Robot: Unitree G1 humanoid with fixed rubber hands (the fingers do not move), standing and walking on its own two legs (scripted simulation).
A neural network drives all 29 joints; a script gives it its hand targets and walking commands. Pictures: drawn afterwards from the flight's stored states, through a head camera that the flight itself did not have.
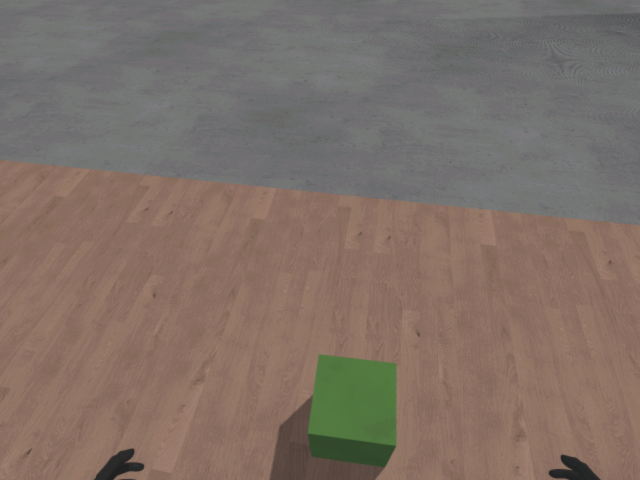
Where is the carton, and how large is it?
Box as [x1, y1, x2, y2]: [308, 354, 396, 466]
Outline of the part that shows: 319,354 308,427 308,438 311,455 317,457 385,466 395,447 396,363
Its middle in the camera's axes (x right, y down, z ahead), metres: +0.09 +0.49 +1.07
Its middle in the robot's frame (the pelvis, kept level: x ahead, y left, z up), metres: +0.39 -0.04 -0.66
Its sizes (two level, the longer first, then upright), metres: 0.210 0.200 0.250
